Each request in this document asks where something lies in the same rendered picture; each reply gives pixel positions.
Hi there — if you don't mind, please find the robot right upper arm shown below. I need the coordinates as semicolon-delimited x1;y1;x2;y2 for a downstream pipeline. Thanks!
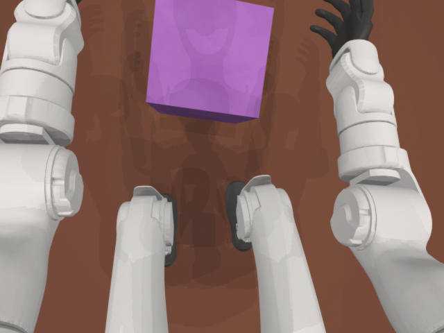
330;184;444;333

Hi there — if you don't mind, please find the robot left upper arm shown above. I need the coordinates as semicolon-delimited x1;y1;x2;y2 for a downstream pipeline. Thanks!
0;143;83;333

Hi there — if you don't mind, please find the robot left shin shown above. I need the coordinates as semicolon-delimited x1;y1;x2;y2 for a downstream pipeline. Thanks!
117;186;171;255

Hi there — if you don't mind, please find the robot left thigh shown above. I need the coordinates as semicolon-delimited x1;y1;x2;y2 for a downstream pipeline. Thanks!
105;196;173;333

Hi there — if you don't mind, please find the right robot hand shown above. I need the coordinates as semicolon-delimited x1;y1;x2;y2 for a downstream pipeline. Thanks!
310;0;374;59

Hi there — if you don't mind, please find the robot right forearm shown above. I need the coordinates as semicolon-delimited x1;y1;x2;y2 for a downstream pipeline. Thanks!
326;40;432;237

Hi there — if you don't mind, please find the carton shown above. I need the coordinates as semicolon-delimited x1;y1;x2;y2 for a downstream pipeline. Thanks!
146;0;274;123

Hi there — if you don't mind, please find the robot left forearm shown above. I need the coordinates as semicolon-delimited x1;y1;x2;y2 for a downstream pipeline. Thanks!
0;0;84;147

